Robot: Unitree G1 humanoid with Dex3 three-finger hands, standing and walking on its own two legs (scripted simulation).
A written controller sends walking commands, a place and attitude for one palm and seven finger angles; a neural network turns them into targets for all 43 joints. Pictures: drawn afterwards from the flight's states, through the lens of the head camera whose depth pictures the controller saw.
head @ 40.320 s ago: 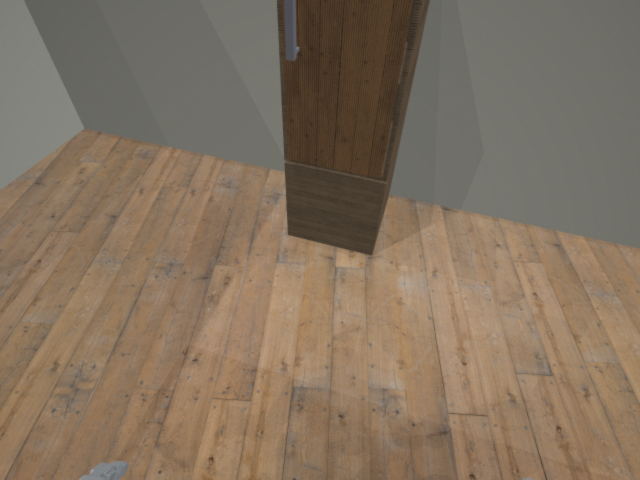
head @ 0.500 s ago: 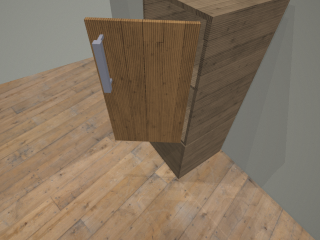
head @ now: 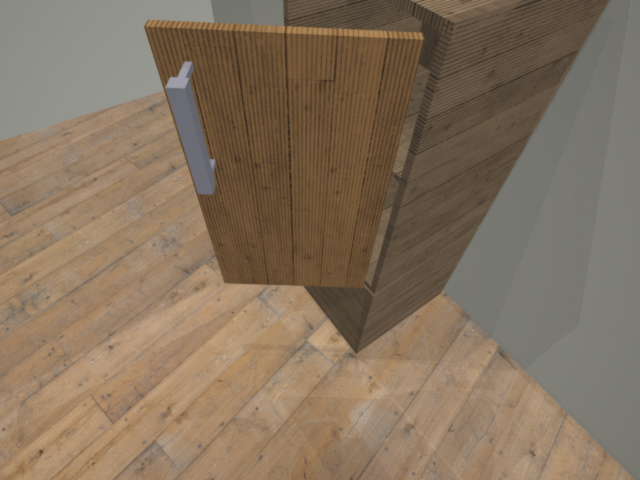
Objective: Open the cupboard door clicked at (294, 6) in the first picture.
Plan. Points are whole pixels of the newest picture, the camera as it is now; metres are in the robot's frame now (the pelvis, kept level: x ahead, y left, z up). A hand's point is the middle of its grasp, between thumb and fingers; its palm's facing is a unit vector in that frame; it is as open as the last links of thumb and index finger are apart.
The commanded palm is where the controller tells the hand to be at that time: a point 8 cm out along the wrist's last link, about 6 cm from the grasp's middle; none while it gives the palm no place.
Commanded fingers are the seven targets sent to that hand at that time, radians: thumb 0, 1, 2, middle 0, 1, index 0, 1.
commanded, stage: come to a stop and stand still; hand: left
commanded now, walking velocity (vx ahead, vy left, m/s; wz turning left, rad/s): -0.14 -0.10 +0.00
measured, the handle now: (197, 132) +0.53 +0.21 +0.12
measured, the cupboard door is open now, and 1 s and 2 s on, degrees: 54 54 54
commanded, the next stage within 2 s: look again from close up in 1.40 s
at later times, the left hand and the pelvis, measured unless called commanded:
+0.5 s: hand out of the picture +0.04 +0.18 -0.18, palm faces +0.03 -0.98 -0.20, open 7.3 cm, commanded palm none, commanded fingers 0.00 0.90 0.90 -0.20 -0.30 -0.20 -0.30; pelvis -0.02 +0.00 -0.01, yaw +1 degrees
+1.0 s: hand out of the picture -0.06 +0.16 -0.16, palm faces +0.05 -0.98 -0.21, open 7.4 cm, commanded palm none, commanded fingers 0.00 0.90 0.90 -0.20 -0.30 -0.20 -0.30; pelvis -0.04 -0.02 +0.00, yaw +1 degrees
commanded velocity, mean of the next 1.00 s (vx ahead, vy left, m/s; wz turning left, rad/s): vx -0.02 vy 0.01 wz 0.00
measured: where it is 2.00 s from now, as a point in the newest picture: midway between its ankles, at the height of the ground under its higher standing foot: outside the picture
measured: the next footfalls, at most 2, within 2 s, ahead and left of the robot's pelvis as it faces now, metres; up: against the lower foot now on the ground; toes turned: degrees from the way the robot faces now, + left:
right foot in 0.04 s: +0.03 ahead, -0.14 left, +0.00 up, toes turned -2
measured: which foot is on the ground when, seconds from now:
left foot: down 0.00-1.00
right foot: up 0.00-0.02, down 0.04-1.00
